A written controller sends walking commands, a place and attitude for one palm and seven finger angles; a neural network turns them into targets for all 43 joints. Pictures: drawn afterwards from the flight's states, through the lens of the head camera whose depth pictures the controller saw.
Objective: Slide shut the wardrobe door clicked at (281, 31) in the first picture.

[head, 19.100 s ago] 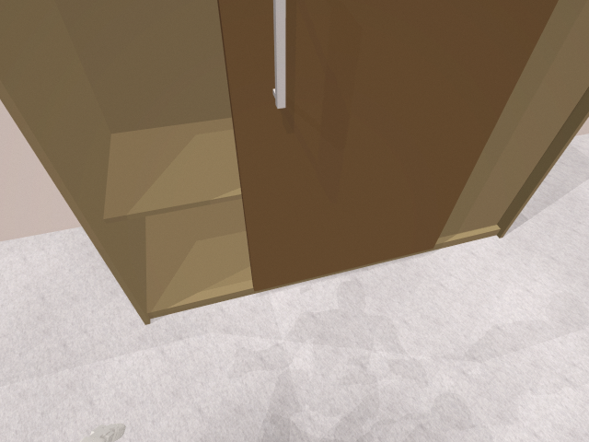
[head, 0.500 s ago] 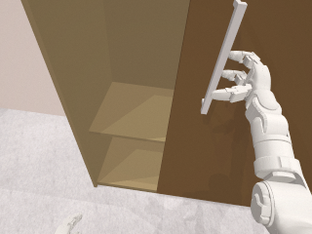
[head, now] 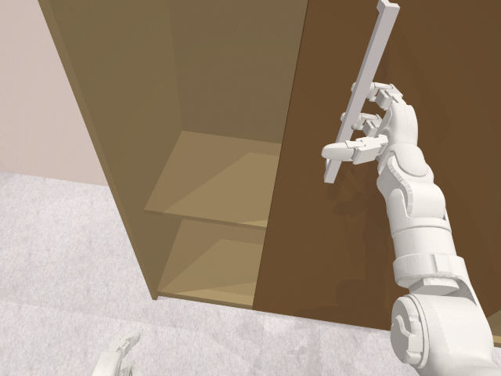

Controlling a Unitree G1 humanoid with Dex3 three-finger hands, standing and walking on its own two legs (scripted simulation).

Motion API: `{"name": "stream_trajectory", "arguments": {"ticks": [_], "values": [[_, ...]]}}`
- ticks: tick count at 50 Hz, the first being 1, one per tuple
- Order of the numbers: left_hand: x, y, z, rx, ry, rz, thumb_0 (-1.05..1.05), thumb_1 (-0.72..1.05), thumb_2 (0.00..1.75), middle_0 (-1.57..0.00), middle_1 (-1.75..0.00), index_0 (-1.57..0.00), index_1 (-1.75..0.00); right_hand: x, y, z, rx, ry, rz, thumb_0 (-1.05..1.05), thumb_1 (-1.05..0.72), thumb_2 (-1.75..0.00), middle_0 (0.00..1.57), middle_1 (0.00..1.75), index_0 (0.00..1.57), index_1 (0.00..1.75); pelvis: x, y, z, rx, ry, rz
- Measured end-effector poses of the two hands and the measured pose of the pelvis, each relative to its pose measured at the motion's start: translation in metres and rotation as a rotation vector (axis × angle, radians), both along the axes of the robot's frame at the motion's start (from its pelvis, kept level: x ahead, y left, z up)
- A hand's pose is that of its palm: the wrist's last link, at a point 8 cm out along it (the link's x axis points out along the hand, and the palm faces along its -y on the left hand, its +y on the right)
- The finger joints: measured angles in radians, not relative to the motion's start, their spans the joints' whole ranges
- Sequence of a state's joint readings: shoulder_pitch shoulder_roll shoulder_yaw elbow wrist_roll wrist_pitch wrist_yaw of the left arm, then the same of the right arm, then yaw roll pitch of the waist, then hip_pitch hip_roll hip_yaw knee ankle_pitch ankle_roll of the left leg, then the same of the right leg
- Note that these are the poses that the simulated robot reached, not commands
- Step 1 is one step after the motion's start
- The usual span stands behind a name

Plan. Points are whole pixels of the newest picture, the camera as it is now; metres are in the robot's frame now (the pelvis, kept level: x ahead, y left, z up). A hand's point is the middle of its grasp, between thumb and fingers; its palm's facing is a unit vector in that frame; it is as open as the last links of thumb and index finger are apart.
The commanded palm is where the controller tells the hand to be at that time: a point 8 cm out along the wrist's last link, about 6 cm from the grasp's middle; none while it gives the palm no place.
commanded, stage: slide the fingers in behind the handle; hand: right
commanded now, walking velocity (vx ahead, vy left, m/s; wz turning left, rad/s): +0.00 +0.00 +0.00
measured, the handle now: (351, 106) +0.49 -0.10 +0.22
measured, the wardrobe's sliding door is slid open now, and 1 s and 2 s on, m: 0.39 0.39 0.39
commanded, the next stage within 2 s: grip the handle and tug to test in 1.10 s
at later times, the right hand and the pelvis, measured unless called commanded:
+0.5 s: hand (341, 126) +0.43 -0.08 +0.22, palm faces +0.04 +1.00 +0.01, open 14.1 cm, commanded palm +0.41 -0.13 +0.22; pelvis +0.00 +0.01 +0.00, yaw +0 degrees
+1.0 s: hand (338, 126) +0.43 -0.08 +0.22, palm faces +0.05 +1.00 -0.01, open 14.2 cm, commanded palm +0.40 -0.13 +0.22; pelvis +0.01 +0.01 +0.00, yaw -1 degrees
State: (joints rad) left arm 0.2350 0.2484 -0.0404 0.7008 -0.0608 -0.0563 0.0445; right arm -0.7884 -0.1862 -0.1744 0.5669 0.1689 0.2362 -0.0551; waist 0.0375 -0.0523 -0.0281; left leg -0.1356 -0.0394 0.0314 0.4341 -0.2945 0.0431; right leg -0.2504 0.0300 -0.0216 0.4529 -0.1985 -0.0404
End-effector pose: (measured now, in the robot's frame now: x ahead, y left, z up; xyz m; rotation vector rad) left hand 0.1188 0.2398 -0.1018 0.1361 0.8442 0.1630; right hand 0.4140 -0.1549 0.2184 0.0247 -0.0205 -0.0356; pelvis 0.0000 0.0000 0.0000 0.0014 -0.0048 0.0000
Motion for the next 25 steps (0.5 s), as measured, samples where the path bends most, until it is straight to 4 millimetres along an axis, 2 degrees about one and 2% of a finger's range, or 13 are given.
{"name": "stream_trajectory", "arguments": {"ticks": [7, 14, 25], "values": [[0.000, 0.003, -0.001, -0.009, 0.005, 0.004, 0.01, 0.90, 0.90, -0.20, -0.30, -0.20, -0.30, -0.002, 0.001, 0.006, -0.028, -0.031, -0.011, -0.01, 0.50, -0.30, 0.30, 1.20, 0.30, 1.20, 0.004, 0.003, 0.000, -0.002, -0.002, 0.001], [0.005, 0.006, -0.002, -0.006, 0.014, -0.003, 0.01, 0.90, 0.90, -0.20, -0.30, -0.20, -0.30, -0.004, 0.011, -0.001, -0.009, 0.005, 0.014, -0.01, 0.50, -0.30, 0.30, 1.20, 0.30, 1.20, 0.005, 0.005, 0.000, -0.003, -0.005, -0.004], [0.012, 0.005, 0.000, -0.017, -0.004, -0.016, 0.01, 0.90, 0.90, -0.20, -0.30, -0.20, -0.30, -0.006, 0.021, 0.003, -0.020, -0.012, -0.008, -0.01, 0.50, -0.30, 0.30, 1.20, 0.28, 1.20, 0.004, 0.009, 0.000, -0.006, -0.008, -0.006]]}}
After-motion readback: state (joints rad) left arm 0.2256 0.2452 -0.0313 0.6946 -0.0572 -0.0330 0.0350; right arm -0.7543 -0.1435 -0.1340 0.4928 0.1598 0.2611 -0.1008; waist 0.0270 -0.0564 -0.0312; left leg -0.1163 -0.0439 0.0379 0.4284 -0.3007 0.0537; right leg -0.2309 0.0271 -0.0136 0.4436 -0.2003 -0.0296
